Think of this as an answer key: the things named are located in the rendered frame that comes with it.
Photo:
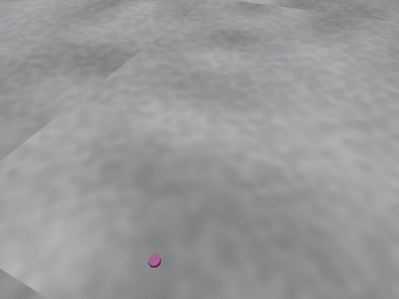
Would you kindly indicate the tin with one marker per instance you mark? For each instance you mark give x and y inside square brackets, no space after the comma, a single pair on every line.
[154,260]

